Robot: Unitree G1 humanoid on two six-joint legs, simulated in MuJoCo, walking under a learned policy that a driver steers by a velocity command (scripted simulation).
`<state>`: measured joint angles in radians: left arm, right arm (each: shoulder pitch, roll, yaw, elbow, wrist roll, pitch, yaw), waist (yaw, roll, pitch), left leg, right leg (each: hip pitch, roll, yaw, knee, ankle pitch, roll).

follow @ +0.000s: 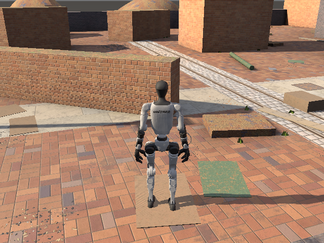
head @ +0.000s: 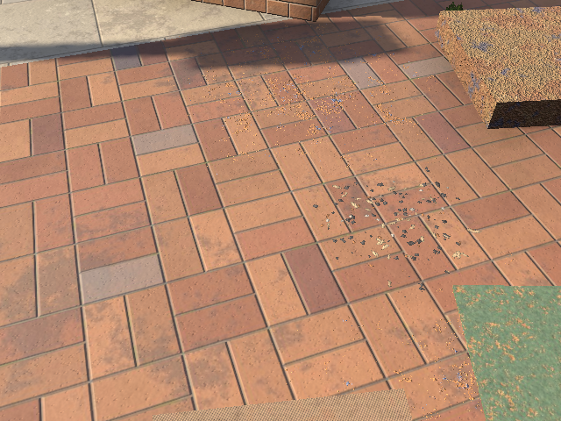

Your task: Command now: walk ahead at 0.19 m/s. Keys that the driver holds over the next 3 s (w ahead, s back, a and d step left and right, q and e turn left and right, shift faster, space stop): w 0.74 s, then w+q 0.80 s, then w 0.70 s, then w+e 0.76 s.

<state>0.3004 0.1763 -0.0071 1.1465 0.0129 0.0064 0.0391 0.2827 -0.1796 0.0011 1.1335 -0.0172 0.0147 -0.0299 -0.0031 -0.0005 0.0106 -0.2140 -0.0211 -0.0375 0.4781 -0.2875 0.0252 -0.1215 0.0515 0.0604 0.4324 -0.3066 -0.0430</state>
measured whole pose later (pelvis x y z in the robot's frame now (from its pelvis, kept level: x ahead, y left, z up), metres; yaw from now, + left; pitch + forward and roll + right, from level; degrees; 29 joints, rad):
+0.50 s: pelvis +0.18 +0.04 +0.00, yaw +0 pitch +1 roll -1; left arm 0.07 0.20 0.03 0.97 0.03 -0.03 -0.03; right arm 0.54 -0.13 0.00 1.13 -0.02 -0.10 -0.02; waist -0.05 -0.03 0.03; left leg 0.11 -0.07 0.03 0.19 -0.32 0.08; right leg -0.62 -0.03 -0.08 0.80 -0.14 -0.05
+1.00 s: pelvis +0.47 +0.02 +0.00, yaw +6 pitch +0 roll -1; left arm 0.44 0.17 0.03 1.08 0.01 -0.11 0.01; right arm 0.13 -0.19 -0.04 0.94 -0.02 -0.03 0.03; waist 0.03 0.03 0.05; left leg -0.67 0.08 0.02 0.81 -0.01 0.07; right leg 0.05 0.09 -0.18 0.20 -0.26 -0.10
